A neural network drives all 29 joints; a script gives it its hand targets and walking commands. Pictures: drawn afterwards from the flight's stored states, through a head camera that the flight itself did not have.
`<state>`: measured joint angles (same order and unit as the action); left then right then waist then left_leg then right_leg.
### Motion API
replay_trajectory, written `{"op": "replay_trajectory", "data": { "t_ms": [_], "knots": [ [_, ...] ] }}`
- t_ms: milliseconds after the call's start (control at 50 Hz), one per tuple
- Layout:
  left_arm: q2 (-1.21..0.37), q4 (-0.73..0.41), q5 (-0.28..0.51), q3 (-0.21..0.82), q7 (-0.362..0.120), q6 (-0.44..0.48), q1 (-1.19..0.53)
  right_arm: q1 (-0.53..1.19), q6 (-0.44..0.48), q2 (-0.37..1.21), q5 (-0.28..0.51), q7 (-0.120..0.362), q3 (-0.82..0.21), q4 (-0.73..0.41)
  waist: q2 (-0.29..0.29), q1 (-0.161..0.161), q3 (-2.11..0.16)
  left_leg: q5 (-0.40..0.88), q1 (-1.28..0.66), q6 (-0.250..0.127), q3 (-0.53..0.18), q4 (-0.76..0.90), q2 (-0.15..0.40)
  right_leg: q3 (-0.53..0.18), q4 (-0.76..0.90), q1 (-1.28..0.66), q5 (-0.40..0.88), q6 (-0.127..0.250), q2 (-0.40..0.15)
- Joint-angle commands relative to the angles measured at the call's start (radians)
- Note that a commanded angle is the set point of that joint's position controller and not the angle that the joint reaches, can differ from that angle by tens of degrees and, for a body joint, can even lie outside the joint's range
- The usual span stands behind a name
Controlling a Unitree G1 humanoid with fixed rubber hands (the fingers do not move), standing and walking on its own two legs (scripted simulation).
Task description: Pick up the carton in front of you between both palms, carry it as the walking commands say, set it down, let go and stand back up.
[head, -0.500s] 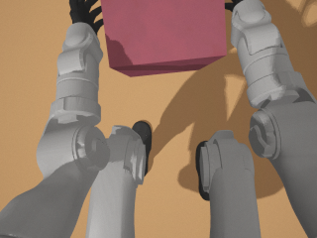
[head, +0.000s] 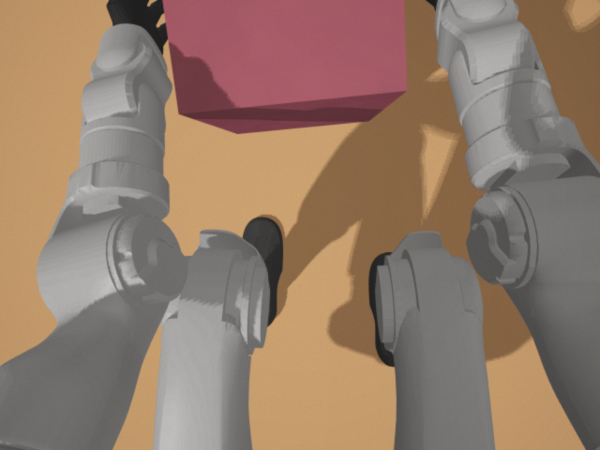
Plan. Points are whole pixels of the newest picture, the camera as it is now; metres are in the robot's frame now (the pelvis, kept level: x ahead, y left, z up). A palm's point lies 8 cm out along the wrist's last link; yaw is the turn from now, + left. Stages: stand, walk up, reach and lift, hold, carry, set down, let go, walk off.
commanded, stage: set down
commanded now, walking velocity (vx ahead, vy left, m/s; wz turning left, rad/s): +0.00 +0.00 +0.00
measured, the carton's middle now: (290, 32) +0.54 +0.05 -0.24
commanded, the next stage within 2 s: let go in 1.64 s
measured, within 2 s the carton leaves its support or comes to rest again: rests again in 0.36 s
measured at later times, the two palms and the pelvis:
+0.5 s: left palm (141, 59) +0.51 +0.21 -0.18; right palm out of the picture +0.55 -0.16 -0.20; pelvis +0.00 +0.00 +0.00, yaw +1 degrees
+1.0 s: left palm (53, 20) +0.51 +0.21 -0.06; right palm out of the picture +0.58 -0.16 -0.05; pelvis +0.00 +0.01 +0.06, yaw +0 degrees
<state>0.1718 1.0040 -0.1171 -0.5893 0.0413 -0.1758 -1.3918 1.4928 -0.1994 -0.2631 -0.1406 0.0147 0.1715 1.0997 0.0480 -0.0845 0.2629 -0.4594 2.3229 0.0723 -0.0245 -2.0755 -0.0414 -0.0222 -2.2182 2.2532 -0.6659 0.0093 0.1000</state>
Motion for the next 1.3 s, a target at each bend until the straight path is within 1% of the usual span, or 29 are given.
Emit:
{"op": "replay_trajectory", "data": {
  "t_ms": [0, 100, 180, 220, 260, 300, 340, 360, 380, 420, 480, 520, 560, 600, 620, 660, 720, 760, 800, 840, 900, 980, 1040, 1180, 1280],
  "knots": [
    [-0.748, 0.025, 0.045, 0.230, -0.183, -0.012, -0.340, 0.342, 0.035, 0.619, 0.017, 0.160, -0.145, -0.061, -0.154, 0.047, -0.758, 0.190, -0.482, -0.036, 0.077, 0.033, -0.068, -0.014, 0.276, -0.265, 0.258, 0.025, -0.002],
    [-0.695, 0.050, 0.036, 0.205, -0.179, -0.014, -0.330, 0.307, 0.021, 0.570, -0.019, 0.163, -0.110, -0.040, -0.150, 0.061, -0.705, 0.153, -0.459, -0.035, 0.075, 0.034, -0.070, -0.017, 0.275, -0.263, 0.232, 0.029, -0.009],
    [-0.661, 0.058, 0.036, 0.190, -0.171, -0.010, -0.323, 0.292, 0.017, 0.531, -0.035, 0.160, -0.096, -0.030, -0.151, 0.066, -0.689, 0.143, -0.459, -0.030, 0.076, 0.030, -0.068, -0.018, 0.271, -0.279, 0.229, 0.028, -0.014],
    [-0.638, 0.057, 0.040, 0.183, -0.162, -0.002, -0.318, 0.294, 0.022, 0.499, -0.036, 0.155, -0.096, -0.024, -0.153, 0.065, -0.696, 0.149, -0.470, -0.024, 0.077, 0.026, -0.063, -0.018, 0.266, -0.293, 0.238, 0.024, -0.018],
    [-0.580, 0.056, 0.044, 0.170, -0.144, 0.012, -0.299, 0.289, 0.032, 0.425, -0.036, 0.138, -0.089, -0.016, -0.154, 0.063, -0.707, 0.161, -0.488, -0.015, 0.079, 0.023, -0.055, -0.019, 0.261, -0.309, 0.253, 0.017, -0.026],
    [-0.400, 0.060, 0.043, 0.123, -0.099, 0.040, -0.234, 0.259, 0.050, 0.226, -0.036, 0.092, -0.057, -0.014, -0.147, 0.059, -0.729, 0.179, -0.520, 0.000, 0.084, 0.023, -0.039, -0.019, 0.262, -0.337, 0.271, 0.005, -0.042],
    [-0.083, 0.060, 0.056, 0.078, -0.017, 0.087, -0.145, 0.225, 0.078, -0.083, -0.015, 0.009, -0.027, -0.011, -0.150, 0.055, -0.768, 0.201, -0.556, 0.009, 0.090, 0.022, -0.024, -0.021, 0.265, -0.376, 0.283, -0.008, -0.059],
    [0.062, 0.063, 0.087, 0.080, 0.025, 0.115, -0.119, 0.240, 0.100, -0.222, 0.018, -0.035, -0.035, -0.018, -0.153, 0.047, -0.796, 0.223, -0.576, 0.008, 0.091, 0.018, -0.019, -0.027, 0.265, -0.392, 0.294, -0.014, -0.065],
    [0.111, 0.075, 0.130, 0.100, 0.050, 0.135, -0.126, 0.280, 0.113, -0.262, 0.063, -0.059, -0.063, -0.017, -0.161, 0.032, -0.836, 0.256, -0.591, 0.004, 0.090, 0.012, -0.012, -0.038, 0.259, -0.404, 0.316, -0.019, -0.069],
    [0.152, 0.102, 0.186, 0.143, 0.071, 0.162, -0.144, 0.335, 0.133, -0.273, 0.143, -0.073, -0.124, -0.030, -0.185, 0.001, -0.881, 0.304, -0.586, -0.008, 0.086, 0.003, 0.003, -0.054, 0.245, -0.412, 0.357, -0.027, -0.079],
    [0.172, 0.093, 0.242, 0.209, 0.076, 0.188, -0.175, 0.372, 0.148, -0.243, 0.250, -0.057, -0.213, -0.063, -0.220, -0.045, -0.929, 0.351, -0.569, -0.026, 0.082, -0.002, 0.022, -0.066, 0.233, -0.426, 0.401, -0.036, -0.090],
    [0.181, 0.077, 0.270, 0.242, 0.077, 0.194, -0.178, 0.384, 0.149, -0.233, 0.304, -0.044, -0.256, -0.074, -0.232, -0.072, -0.971, 0.366, -0.580, -0.032, 0.083, 0.003, 0.033, -0.068, 0.226, -0.449, 0.408, -0.039, -0.093],
    [0.189, 0.054, 0.286, 0.261, 0.081, 0.194, -0.168, 0.377, 0.144, -0.236, 0.339, -0.037, -0.280, -0.069, -0.234, -0.092, -1.022, 0.373, -0.605, -0.033, 0.087, 0.011, 0.038, -0.066, 0.224, -0.475, 0.405, -0.040, -0.093],
    [0.195, 0.018, 0.293, 0.270, 0.087, 0.187, -0.151, 0.354, 0.139, -0.251, 0.350, -0.037, -0.281, -0.057, -0.229, -0.099, -1.081, 0.381, -0.648, -0.032, 0.089, 0.023, 0.038, -0.055, 0.227, -0.498, 0.397, -0.039, -0.089],
    [0.197, -0.005, 0.295, 0.272, 0.091, 0.183, -0.141, 0.341, 0.136, -0.262, 0.349, -0.039, -0.275, -0.053, -0.226, -0.098, -1.118, 0.387, -0.676, -0.030, 0.090, 0.031, 0.035, -0.046, 0.229, -0.513, 0.395, -0.037, -0.086],
    [0.196, -0.064, 0.303, 0.280, 0.102, 0.170, -0.122, 0.314, 0.128, -0.284, 0.335, -0.046, -0.256, -0.056, -0.220, -0.085, -1.216, 0.401, -0.742, -0.026, 0.094, 0.047, 0.027, -0.025, 0.237, -0.558, 0.399, -0.031, -0.077],
    [0.193, -0.187, 0.312, 0.299, 0.125, 0.143, -0.103, 0.297, 0.108, -0.322, 0.305, -0.062, -0.210, -0.124, -0.203, -0.056, -1.399, 0.420, -0.877, -0.023, 0.100, 0.082, 0.007, 0.014, 0.263, -0.627, 0.401, -0.022, -0.056],
    [0.189, -0.255, 0.308, 0.304, 0.142, 0.115, -0.085, 0.285, 0.085, -0.341, 0.286, -0.071, -0.174, -0.160, -0.185, -0.044, -1.455, 0.403, -0.936, -0.022, 0.107, 0.118, -0.005, 0.030, 0.299, -0.642, 0.374, -0.014, -0.044],
    [0.171, -0.282, 0.292, 0.301, 0.151, 0.086, -0.070, 0.268, 0.063, -0.341, 0.268, -0.070, -0.145, -0.157, -0.166, -0.039, -1.400, 0.352, -0.922, -0.020, 0.113, 0.159, -0.011, 0.033, 0.343, -0.613, 0.317, -0.006, -0.039],
    [0.146, -0.279, 0.273, 0.291, 0.154, 0.066, -0.056, 0.246, 0.053, -0.330, 0.256, -0.060, -0.123, -0.130, -0.147, -0.040, -1.303, 0.301, -0.879, -0.018, 0.115, 0.197, -0.011, 0.031, 0.385, -0.558, 0.264, -0.001, -0.040],
    [0.111, -0.280, 0.250, 0.280, 0.152, 0.054, -0.036, 0.219, 0.053, -0.313, 0.245, -0.038, -0.103, -0.101, -0.130, -0.045, -1.233, 0.279, -0.855, -0.016, 0.115, 0.249, -0.011, 0.030, 0.441, -0.508, 0.239, 0.000, -0.041],
    [0.087, -0.281, 0.225, 0.264, 0.144, 0.047, -0.006, 0.195, 0.057, -0.301, 0.229, -0.012, -0.090, -0.082, -0.139, -0.051, -1.222, 0.285, -0.862, -0.015, 0.112, 0.318, -0.012, 0.031, 0.510, -0.509, 0.244, -0.004, -0.039],
    [0.080, -0.298, 0.212, 0.251, 0.140, 0.042, 0.017, 0.186, 0.055, -0.300, 0.217, 0.001, -0.081, -0.094, -0.156, -0.056, -1.253, 0.301, -0.887, -0.014, 0.112, 0.369, -0.015, 0.035, 0.559, -0.552, 0.265, -0.009, -0.035],
    [0.081, -0.391, 0.206, 0.245, 0.134, 0.019, 0.077, 0.163, 0.035, -0.316, 0.194, 0.016, -0.057, -0.187, -0.199, -0.053, -1.395, 0.374, -0.993, -0.015, 0.114, 0.489, -0.023, 0.045, 0.665, -0.728, 0.369, -0.022, -0.023],
    [0.070, -0.450, 0.207, 0.252, 0.126, -0.002, 0.123, 0.124, 0.019, -0.316, 0.180, 0.030, -0.036, -0.234, -0.203, -0.047, -1.433, 0.423, -1.073, -0.015, 0.111, 0.581, -0.028, 0.048, 0.751, -0.824, 0.434, -0.025, -0.016]
  ]
}}
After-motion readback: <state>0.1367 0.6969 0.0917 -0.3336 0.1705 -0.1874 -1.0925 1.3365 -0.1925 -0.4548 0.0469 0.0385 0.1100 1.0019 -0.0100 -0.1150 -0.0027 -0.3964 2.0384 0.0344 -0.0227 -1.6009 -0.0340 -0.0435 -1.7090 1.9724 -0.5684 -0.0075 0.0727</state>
